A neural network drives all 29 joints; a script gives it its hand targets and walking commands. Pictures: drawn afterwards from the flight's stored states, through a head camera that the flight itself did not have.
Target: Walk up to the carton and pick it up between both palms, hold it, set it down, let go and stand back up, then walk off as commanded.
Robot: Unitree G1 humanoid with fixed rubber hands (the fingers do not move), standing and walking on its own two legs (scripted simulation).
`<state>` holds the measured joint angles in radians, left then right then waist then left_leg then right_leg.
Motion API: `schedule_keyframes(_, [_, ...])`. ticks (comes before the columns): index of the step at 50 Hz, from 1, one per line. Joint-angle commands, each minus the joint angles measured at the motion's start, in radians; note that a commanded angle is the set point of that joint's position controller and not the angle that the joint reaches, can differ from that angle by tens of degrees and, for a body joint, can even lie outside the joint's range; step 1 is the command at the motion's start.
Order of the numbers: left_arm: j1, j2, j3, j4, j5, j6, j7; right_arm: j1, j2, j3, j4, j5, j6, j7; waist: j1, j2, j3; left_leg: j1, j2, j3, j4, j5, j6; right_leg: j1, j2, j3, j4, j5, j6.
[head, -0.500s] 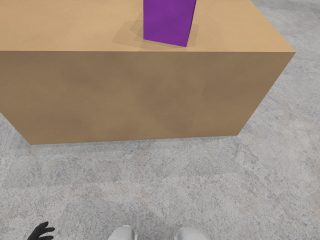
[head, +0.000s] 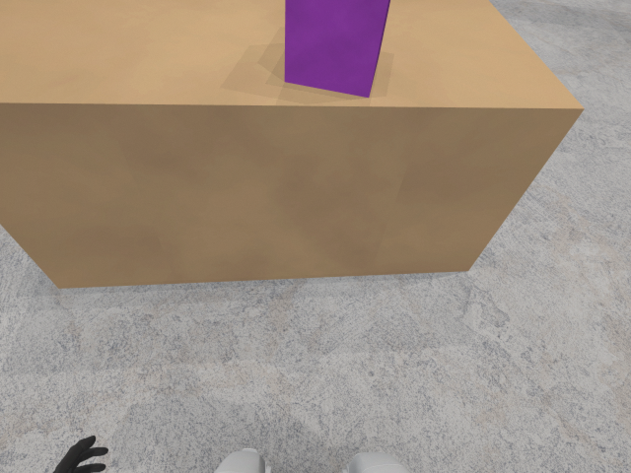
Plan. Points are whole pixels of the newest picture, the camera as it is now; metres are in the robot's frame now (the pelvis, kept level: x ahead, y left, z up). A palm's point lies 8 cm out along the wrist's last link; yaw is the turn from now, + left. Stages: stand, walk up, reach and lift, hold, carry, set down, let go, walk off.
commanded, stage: walk up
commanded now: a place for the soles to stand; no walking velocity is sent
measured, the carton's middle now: (341, 13) +0.99 -0.12 +0.11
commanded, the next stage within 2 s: none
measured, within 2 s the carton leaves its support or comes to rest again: neither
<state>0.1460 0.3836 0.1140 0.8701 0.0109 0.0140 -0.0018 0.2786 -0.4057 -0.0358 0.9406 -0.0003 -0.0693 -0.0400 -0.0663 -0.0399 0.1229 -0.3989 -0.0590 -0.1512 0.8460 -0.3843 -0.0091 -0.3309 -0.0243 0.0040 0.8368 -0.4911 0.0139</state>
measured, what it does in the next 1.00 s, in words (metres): stands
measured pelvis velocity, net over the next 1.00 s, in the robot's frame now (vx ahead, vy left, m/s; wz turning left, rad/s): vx -0.01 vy -0.01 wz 0.01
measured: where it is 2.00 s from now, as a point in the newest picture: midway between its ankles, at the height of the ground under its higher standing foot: outside the picture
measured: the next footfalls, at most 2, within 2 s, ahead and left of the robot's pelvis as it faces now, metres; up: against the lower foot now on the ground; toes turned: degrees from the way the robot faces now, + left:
none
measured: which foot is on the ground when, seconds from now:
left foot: down 0.00-1.00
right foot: down 0.00-1.00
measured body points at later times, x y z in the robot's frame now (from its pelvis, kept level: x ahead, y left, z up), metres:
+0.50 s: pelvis +0.00 -0.01 +0.00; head +0.02 +0.01 +0.45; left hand +0.13 +0.30 -0.12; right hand +0.03 -0.34 -0.10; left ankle +0.05 +0.13 -0.70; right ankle +0.01 -0.15 -0.70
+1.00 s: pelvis -0.01 -0.01 +0.00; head +0.02 +0.01 +0.45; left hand +0.13 +0.30 -0.12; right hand +0.03 -0.34 -0.10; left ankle +0.05 +0.13 -0.70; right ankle +0.01 -0.15 -0.70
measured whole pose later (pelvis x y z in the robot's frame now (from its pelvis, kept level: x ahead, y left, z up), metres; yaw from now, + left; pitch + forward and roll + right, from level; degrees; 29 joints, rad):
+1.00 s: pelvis -0.01 -0.01 +0.00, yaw +1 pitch -4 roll -1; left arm 0.15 0.38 0.11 0.87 0.01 0.01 0.00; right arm 0.27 -0.41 -0.04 0.94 0.00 -0.07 -0.04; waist -0.07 -0.03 0.12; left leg -0.40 -0.06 -0.16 0.84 -0.38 -0.01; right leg -0.33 -0.02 0.00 0.83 -0.43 0.01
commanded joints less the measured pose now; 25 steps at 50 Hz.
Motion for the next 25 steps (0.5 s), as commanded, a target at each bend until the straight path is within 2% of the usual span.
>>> schedule_keyframes(1, [-0.033, 0.201, 0.032, -0.053, -0.010, -0.012, 0.000, -0.074, -0.288, -0.045, -0.048, -0.023, -0.021, -0.009, 0.102, 0.204, -0.081, -0.036, 0.239, -0.539, -0.404, 0.215, 0.231, 0.006, 0.029, 0.085, -0.051, -0.044, -0.066])
schedule_keyframes(2, [-0.006, 0.199, 0.036, -0.036, -0.005, -0.020, -0.001, -0.113, -0.264, -0.039, -0.054, -0.016, -0.017, -0.009, 0.133, 0.167, -0.091, -0.097, 0.192, -0.441, -0.364, 0.253, 0.191, 0.108, 0.009, 0.079, -0.144, 0.056, -0.071])
schedule_keyframes(3, [0.018, 0.201, 0.037, -0.036, 0.005, -0.027, -0.001, -0.118, -0.233, -0.027, -0.054, -0.014, -0.011, -0.005, 0.143, 0.127, -0.115, -0.129, 0.147, -0.326, -0.301, 0.277, 0.137, 0.173, -0.030, 0.114, -0.261, 0.070, -0.093])
schedule_keyframes(4, [-0.007, 0.242, 0.041, -0.044, 0.010, -0.031, 0.001, -0.107, -0.207, -0.021, -0.053, -0.009, -0.009, -0.001, 0.128, 0.047, -0.108, -0.172, 0.076, -0.192, -0.202, 0.280, 0.086, 0.205, -0.102, 0.197, -0.325, 0.094, -0.123])
schedule_keyframes(5, [-0.021, 0.265, 0.046, -0.049, 0.010, -0.036, 0.002, -0.094, -0.197, -0.020, -0.049, -0.003, -0.009, -0.001, 0.119, -0.006, -0.098, -0.167, 0.020, -0.080, -0.116, 0.223, 0.055, 0.185, -0.163, 0.289, -0.379, 0.116, -0.156])
schedule_keyframes(6, [-0.035, 0.290, 0.048, -0.047, 0.013, -0.034, -0.001, -0.065, -0.201, -0.031, -0.040, -0.004, -0.003, -0.004, 0.096, -0.073, -0.102, -0.100, -0.022, 0.026, -0.015, 0.110, 0.048, 0.111, -0.253, 0.332, -0.430, 0.077, -0.211])
schedule_keyframes(7, [-0.070, 0.307, 0.049, -0.060, 0.014, -0.033, -0.003, -0.007, -0.230, -0.036, -0.032, -0.005, 0.000, -0.005, 0.071, -0.082, -0.105, -0.064, -0.010, 0.075, 0.028, -0.050, 0.047, 0.064, -0.306, 0.345, -0.404, 0.110, -0.254])
schedule_keyframes(8, [-0.097, 0.282, 0.042, -0.061, 0.013, -0.030, -0.003, 0.002, -0.223, -0.038, -0.015, -0.007, 0.000, 0.000, 0.063, -0.073, -0.082, 0.005, 0.004, 0.084, 0.016, -0.032, 0.052, 0.013, -0.292, 0.300, -0.378, 0.146, -0.258])
schedule_keyframes(9, [-0.103, 0.260, 0.037, -0.068, 0.011, -0.025, -0.003, 0.026, -0.220, -0.041, -0.016, -0.006, -0.007, 0.005, 0.050, -0.062, -0.096, 0.061, 0.014, 0.068, -0.047, 0.062, 0.061, -0.007, -0.252, 0.239, -0.333, 0.183, -0.227])
schedule_keyframes(10, [-0.111, 0.239, 0.027, -0.068, 0.010, -0.022, -0.002, 0.037, -0.229, -0.041, -0.009, -0.012, -0.015, 0.006, 0.045, -0.023, -0.093, 0.086, 0.046, 0.001, -0.164, 0.184, 0.076, -0.022, -0.181, 0.169, -0.264, 0.221, -0.161])
schedule_keyframes(11, [-0.114, 0.221, 0.028, -0.078, 0.003, -0.015, -0.001, 0.004, -0.253, -0.048, -0.018, -0.016, -0.020, 0.005, 0.054, 0.067, -0.082, 0.052, 0.088, -0.132, -0.249, 0.247, 0.101, -0.029, -0.096, 0.103, -0.156, 0.243, -0.113])
schedule_keyframes(12, [-0.111, 0.201, 0.031, -0.080, -0.006, -0.008, -0.002, -0.002, -0.290, -0.053, -0.028, -0.025, -0.028, 0.001, 0.059, 0.123, -0.107, 0.045, 0.195, -0.363, -0.336, 0.300, 0.170, -0.029, -0.003, 0.021, 0.011, 0.176, -0.063])
schedule_keyframes(13, [-0.093, 0.203, 0.033, -0.086, -0.010, -0.003, 0.004, 0.005, -0.312, -0.056, -0.034, -0.021, -0.028, 0.000, 0.061, 0.170, -0.117, 0.057, 0.246, -0.520, -0.393, 0.271, 0.220, -0.057, 0.044, 0.031, 0.043, 0.007, -0.048])
schedule_keyframes(14, [-0.073, 0.200, 0.032, -0.071, -0.017, 0.000, 0.005, -0.023, -0.308, -0.055, -0.030, -0.021, -0.026, 0.000, 0.079, 0.195, -0.099, 0.034, 0.262, -0.577, -0.430, 0.231, 0.244, -0.056, 0.051, 0.056, 0.055, -0.108, -0.046])
schedule_keyframes(15, [-0.068, 0.198, 0.031, -0.066, -0.016, -0.002, 0.003, -0.035, -0.300, -0.052, -0.036, -0.023, -0.023, -0.004, 0.081, 0.185, -0.095, 0.021, 0.255, -0.566, -0.430, 0.202, 0.245, -0.049, 0.048, 0.065, 0.035, -0.139, -0.053])
schedule_keyframes(16, [-0.042, 0.193, 0.030, -0.056, -0.014, -0.007, 0.000, -0.070, -0.292, -0.045, -0.046, -0.025, -0.020, -0.004, 0.101, 0.201, -0.086, -0.008, 0.246, -0.552, -0.421, 0.206, 0.242, -0.024, 0.040, 0.076, -0.006, -0.098, -0.060])
schedule_keyframes(17, [-0.031, 0.197, 0.031, -0.047, -0.009, -0.014, -0.003, -0.101, -0.279, -0.040, -0.055, -0.018, -0.015, -0.007, 0.112, 0.177, -0.074, -0.053, 0.217, -0.488, -0.390, 0.207, 0.219, 0.039, 0.030, 0.068, -0.095, -0.020, -0.066])
schedule_keyframes(18, [-0.006, 0.193, 0.029, -0.040, -0.005, -0.024, -0.002, -0.122, -0.251, -0.030, -0.057, -0.015, -0.012, -0.005, 0.134, 0.157, -0.090, -0.097, 0.181, -0.405, -0.342, 0.283, 0.177, 0.120, -0.003, 0.090, -0.198, 0.074, -0.078])
schedule_keyframes(19, [-0.011, 0.214, 0.036, -0.050, 0.005, -0.031, -0.001, -0.121, -0.230, -0.024, -0.049, -0.014, -0.011, -0.004, 0.133, 0.096, -0.089, -0.155, 0.122, -0.280, -0.281, 0.282, 0.124, 0.186, -0.054, 0.132, -0.264, 0.132, -0.096])
schedule_keyframes(20, [-0.009, 0.247, 0.042, -0.046, 0.010, -0.036, 0.000, -0.095, -0.211, -0.020, -0.050, -0.010, -0.013, -0.003, 0.124, 0.022, -0.113, -0.173, 0.054, -0.145, -0.158, 0.286, 0.080, 0.210, -0.123, 0.238, -0.331, 0.154, -0.137])
schedule_keyframes(21, [-0.017, 0.274, 0.048, -0.050, 0.014, -0.037, -0.002, -0.069, -0.195, -0.023, -0.049, -0.010, -0.008, -0.001, 0.111, -0.044, -0.129, -0.138, -0.012, -0.015, -0.024, 0.165, 0.055, 0.176, -0.230, 0.360, -0.409, 0.124, -0.199])
schedule_keyframes(22, [-0.046, 0.302, 0.047, -0.051, 0.010, -0.038, -0.002, -0.024, -0.218, -0.033, -0.031, -0.008, -0.002, -0.004, 0.090, -0.073, -0.096, -0.081, -0.017, 0.054, 0.044, -0.002, 0.051, 0.078, -0.311, 0.373, -0.402, 0.145, -0.261])
schedule_keyframes(23, [-0.085, 0.282, 0.046, -0.070, 0.007, -0.035, -0.002, -0.002, -0.212, -0.036, -0.026, -0.006, -0.002, 0.000, 0.067, -0.066, -0.091, -0.009, 0.002, 0.081, 0.021, -0.049, 0.053, 0.015, -0.306, 0.336, -0.371, 0.176, -0.275])
schedule_keyframes(24, [-0.111, 0.269, 0.040, -0.070, 0.011, -0.030, -0.002, 0.026, -0.215, -0.038, -0.018, -0.007, -0.004, 0.006, 0.051, -0.086, -0.082, 0.045, 0.014, 0.085, -0.041, -0.004, 0.057, -0.027, -0.266, 0.265, -0.346, 0.169, -0.238])
schedule_keyframes(25, [-0.120, 0.235, 0.029, -0.079, 0.009, -0.027, -0.001, 0.033, -0.220, -0.041, -0.020, -0.009, -0.014, 0.007, 0.032, -0.045, -0.070, 0.097, 0.035, 0.012, -0.149, 0.138, 0.073, -0.065, -0.205, 0.203, -0.291, 0.206, -0.189])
